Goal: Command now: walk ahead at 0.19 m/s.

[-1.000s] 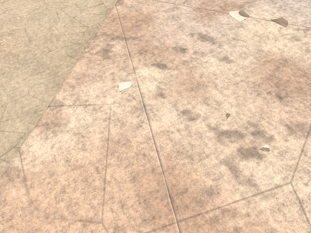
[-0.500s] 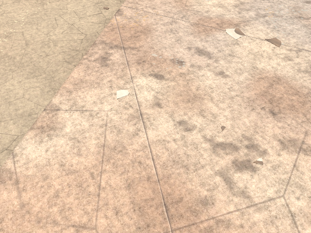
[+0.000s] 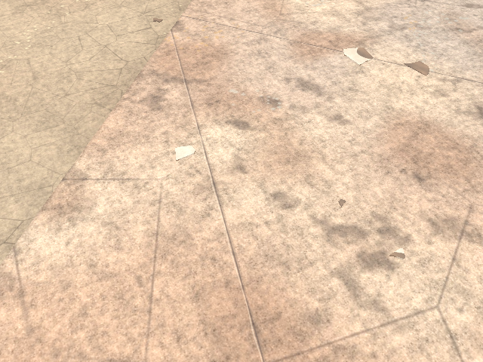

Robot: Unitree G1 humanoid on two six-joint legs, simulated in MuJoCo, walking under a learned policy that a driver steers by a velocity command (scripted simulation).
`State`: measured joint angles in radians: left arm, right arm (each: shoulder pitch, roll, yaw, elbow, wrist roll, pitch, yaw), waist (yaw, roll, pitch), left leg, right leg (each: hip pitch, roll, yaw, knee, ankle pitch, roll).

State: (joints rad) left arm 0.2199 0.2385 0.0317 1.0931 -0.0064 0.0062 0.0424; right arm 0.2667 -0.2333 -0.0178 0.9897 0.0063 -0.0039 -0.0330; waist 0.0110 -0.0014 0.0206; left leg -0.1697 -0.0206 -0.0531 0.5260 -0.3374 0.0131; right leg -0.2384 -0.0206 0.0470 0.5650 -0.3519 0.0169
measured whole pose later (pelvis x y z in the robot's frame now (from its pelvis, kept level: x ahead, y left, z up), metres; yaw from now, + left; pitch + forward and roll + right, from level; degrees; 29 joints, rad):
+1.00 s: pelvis +0.46 +0.02 +0.00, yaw -8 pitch +1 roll +3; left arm 0.14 0.25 0.06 0.87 -0.02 -0.06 -0.02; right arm 0.32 -0.25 -0.05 1.01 -0.01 -0.10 -0.01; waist -0.06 -0.03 0.01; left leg 0.07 -0.07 0.19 0.17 -0.26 0.05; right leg -0.70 -0.11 0.04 0.71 0.08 -0.03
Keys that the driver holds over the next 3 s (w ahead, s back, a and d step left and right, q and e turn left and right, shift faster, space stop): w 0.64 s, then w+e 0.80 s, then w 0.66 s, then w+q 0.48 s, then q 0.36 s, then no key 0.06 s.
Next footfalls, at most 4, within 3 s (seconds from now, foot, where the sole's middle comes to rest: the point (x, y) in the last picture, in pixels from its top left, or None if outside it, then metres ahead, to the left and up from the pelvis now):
0.58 left None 0.42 0.11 -0.77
1.14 right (303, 304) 0.71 -0.14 -0.77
1.64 left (272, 214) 1.05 -0.06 -0.77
2.16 right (366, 186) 1.19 -0.41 -0.77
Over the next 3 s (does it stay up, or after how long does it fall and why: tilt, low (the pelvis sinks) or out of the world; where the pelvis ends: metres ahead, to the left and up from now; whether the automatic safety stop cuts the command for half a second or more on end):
stays up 1.46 -0.35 0.00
